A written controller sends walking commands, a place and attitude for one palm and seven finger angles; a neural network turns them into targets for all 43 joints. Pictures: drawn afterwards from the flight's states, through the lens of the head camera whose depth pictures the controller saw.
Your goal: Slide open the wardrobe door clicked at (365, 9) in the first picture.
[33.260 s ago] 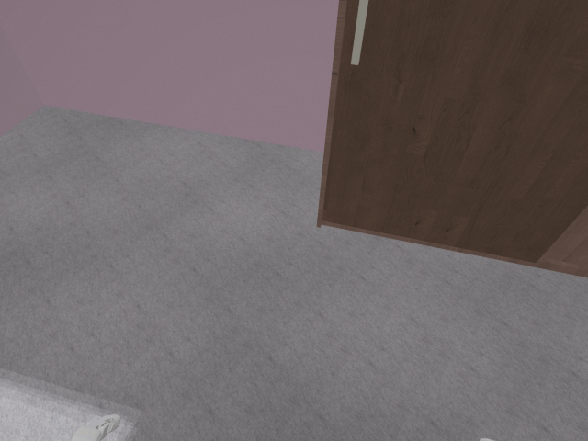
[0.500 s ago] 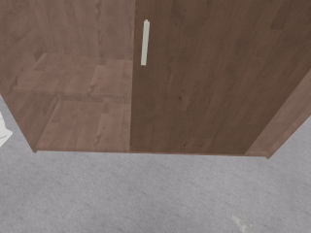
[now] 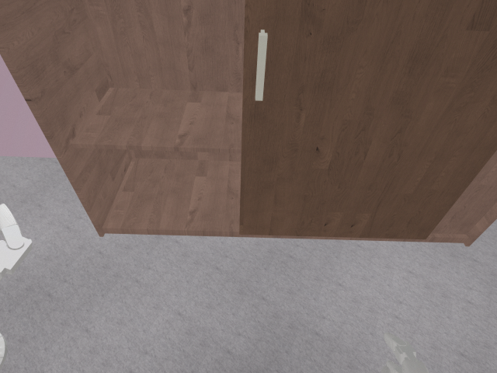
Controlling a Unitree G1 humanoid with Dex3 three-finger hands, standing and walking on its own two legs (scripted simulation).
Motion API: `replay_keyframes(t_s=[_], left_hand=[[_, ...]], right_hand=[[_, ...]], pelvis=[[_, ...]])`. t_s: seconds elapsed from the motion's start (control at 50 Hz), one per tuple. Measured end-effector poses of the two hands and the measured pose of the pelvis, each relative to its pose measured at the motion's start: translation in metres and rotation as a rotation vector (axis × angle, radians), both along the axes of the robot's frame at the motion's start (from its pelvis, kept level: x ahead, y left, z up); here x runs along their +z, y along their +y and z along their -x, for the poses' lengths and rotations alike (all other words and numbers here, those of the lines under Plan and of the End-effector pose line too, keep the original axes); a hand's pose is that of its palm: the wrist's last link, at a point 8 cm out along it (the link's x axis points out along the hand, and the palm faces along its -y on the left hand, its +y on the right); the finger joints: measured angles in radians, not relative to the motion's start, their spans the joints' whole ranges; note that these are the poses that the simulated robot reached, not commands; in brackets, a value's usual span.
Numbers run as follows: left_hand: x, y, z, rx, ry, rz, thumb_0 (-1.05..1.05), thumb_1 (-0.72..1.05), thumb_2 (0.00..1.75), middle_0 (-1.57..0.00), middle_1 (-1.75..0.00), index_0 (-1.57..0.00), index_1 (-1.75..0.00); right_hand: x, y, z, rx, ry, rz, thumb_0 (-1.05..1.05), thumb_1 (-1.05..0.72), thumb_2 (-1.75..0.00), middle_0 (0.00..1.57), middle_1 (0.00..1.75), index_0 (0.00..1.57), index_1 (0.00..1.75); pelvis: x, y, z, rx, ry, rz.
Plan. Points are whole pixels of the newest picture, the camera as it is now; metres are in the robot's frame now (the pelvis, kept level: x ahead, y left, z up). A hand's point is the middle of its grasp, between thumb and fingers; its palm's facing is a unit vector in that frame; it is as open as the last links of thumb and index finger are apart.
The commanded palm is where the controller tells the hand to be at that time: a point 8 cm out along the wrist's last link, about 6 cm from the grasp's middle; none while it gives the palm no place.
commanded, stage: stop stepping back and stand still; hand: left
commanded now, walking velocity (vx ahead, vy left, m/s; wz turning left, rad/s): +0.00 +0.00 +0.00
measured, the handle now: (260, 66) +0.85 +0.04 +0.12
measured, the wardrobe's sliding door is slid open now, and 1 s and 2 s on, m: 0.66 0.66 0.66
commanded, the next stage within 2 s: let the arm hang, fingers relaxed in 0.14 s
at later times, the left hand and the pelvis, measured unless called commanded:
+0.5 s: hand (142, 370) +0.16 +0.20 -0.13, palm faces -0.08 -0.96 -0.27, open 7.4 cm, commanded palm none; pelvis +0.02 +0.01 +0.00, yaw +1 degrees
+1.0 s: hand out of the picture +0.07 +0.28 -0.13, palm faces -0.02 -0.94 -0.35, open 7.3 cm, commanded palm none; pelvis +0.02 +0.03 +0.02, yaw +0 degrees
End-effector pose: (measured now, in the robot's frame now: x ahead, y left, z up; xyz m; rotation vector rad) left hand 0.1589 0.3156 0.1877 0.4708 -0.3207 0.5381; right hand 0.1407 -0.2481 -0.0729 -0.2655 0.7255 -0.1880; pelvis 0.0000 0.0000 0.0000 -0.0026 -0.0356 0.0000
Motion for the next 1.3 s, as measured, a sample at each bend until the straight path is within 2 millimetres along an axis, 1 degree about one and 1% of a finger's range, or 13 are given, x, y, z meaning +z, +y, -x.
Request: replay_keyframes(t_s=[0.12, 0.18, 0.26, 0.3, 0.38, 0.46, 0.5, 0.56, 0.68, 0.8, 0.9, 1.0, 1.3], left_hand=[[-0.001, -0.027, -0.024, -0.12, 0.07, -0.012, 0.01, 0.89, 0.9, -0.21, -0.3, -0.2, -0.3], [0.009, -0.04, -0.028, -0.172, 0.083, -0.108, 0.01, 0.89, 0.9, -0.21, -0.3, -0.21, -0.3], [0.011, -0.036, -0.038, -0.175, 0.129, -0.16, 0.01, 0.89, 0.9, -0.21, -0.3, -0.21, -0.3], [-0.027, -0.027, -0.054, -0.167, 0.299, -0.109, 0.0, 0.89, 0.9, -0.21, -0.3, -0.21, -0.3], [-0.148, -0.02, -0.062, -0.121, 0.769, 0.133, 0.0, 0.9, 0.9, -0.2, -0.3, -0.2, -0.3], [-0.25, -0.049, -0.02, -0.138, 1.163, 0.342, 0.0, 0.91, 0.9, -0.2, -0.3, -0.2, -0.3], [-0.284, -0.068, 0.009, -0.156, 1.307, 0.436, 0.01, 0.91, 0.9, -0.2, -0.3, -0.2, -0.3], [-0.314, -0.091, 0.053, -0.168, 1.463, 0.555, 0.01, 0.91, 0.9, -0.2, -0.3, -0.2, -0.3], [-0.321, -0.067, 0.098, -0.045, 1.544, 0.61, -0.01, 0.96, 0.9, -0.21, -0.3, -0.21, -0.3], [-0.305, -0.028, 0.115, 0.054, 1.587, 0.553, -0.01, 0.94, 0.9, -0.21, -0.3, -0.2, -0.3], [-0.29, -0.004, 0.11, 0.102, 1.568, 0.502, 0.0, 0.92, 0.9, -0.2, -0.3, -0.2, -0.3], [-0.284, 0.005, 0.096, 0.102, 1.536, 0.474, 0.0, 0.91, 0.9, -0.2, -0.3, -0.2, -0.3], [-0.299, -0.017, 0.063, -0.013, 1.521, 0.508, 0.0, 0.91, 0.9, -0.2, -0.3, -0.2, -0.3]], right_hand=[[0.012, 0.018, -0.006, 0.012, -0.038, -0.067, 0.02, -0.9, -0.9, 0.2, 0.3, 0.2, 0.3], [0.006, 0.02, -0.012, 0.019, -0.035, -0.095, 0.02, -0.9, -0.9, 0.2, 0.3, 0.2, 0.3], [-0.006, 0.015, -0.019, 0.03, 0.013, -0.115, 0.02, -0.9, -0.9, 0.2, 0.3, 0.2, 0.3], [-0.021, 0.008, -0.022, 0.059, 0.073, -0.119, 0.01, -0.9, -0.9, 0.2, 0.3, 0.2, 0.3], [-0.044, -0.008, -0.017, 0.028, 0.19, -0.097, 0.01, -0.9, -0.9, 0.2, 0.3, 0.2, 0.3], [-0.043, -0.017, 0.005, -0.005, 0.284, -0.047, 0.01, -0.9, -0.9, 0.2, 0.3, 0.2, 0.3], [-0.038, -0.02, 0.02, -0.015, 0.342, -0.018, 0.01, -0.9, -0.9, 0.2, 0.3, 0.2, 0.3], [-0.03, -0.023, 0.042, -0.029, 0.432, 0.019, 0.01, -0.9, -0.9, 0.2, 0.3, 0.2, 0.3], [-0.026, -0.016, 0.069, -0.048, 0.536, 0.031, 0.01, -0.9, -0.9, 0.2, 0.3, 0.2, 0.3], [-0.037, 0.004, 0.07, -0.051, 0.527, -0.03, 0.01, -0.9, -0.9, 0.2, 0.3, 0.2, 0.3], [-0.045, 0.019, 0.066, -0.036, 0.515, -0.075, 0.01, -0.9, -0.9, 0.2, 0.3, 0.2, 0.3], [-0.048, 0.025, 0.064, -0.035, 0.513, -0.091, 0.01, -0.9, -0.9, 0.2, 0.3, 0.2, 0.3], [-0.032, 0.002, 0.071, -0.093, 0.541, -0.013, 0.01, -0.9, -0.9, 0.2, 0.3, 0.2, 0.3]], pelvis=[[0.01, -0.004, -0.009, -0.009, 0.009, -0.004], [0.006, -0.009, -0.015, -0.022, 0.025, -0.005], [0.007, -0.01, -0.023, -0.009, 0.048, 0.014], [0.004, -0.005, -0.024, 0.012, 0.063, 0.017], [-0.002, 0.005, -0.024, 0.026, 0.074, 0.009], [-0.001, 0.008, -0.022, 0.014, 0.062, -0.013], [0.001, 0.008, -0.021, 0.011, 0.057, -0.014], [0.006, 0.007, -0.02, 0.01, 0.05, -0.008], [0.013, 0.01, -0.02, 0.014, 0.039, 0.01], [0.017, 0.019, -0.02, 0.004, 0.024, 0.012], [0.019, 0.026, -0.019, -0.001, 0.02, 0.006], [0.02, 0.03, -0.019, -0.006, 0.017, 0.001], [0.022, 0.034, -0.024, -0.011, 0.018, -0.001]])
